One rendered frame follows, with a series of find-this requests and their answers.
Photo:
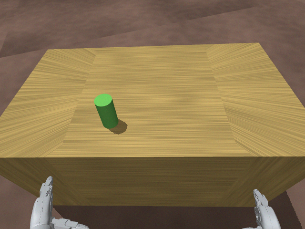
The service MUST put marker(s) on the right robot hand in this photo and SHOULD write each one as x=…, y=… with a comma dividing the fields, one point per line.
x=265, y=215

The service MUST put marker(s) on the left robot hand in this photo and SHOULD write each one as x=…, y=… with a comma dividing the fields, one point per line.
x=42, y=211

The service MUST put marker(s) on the can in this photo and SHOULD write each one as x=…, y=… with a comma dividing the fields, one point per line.
x=106, y=110

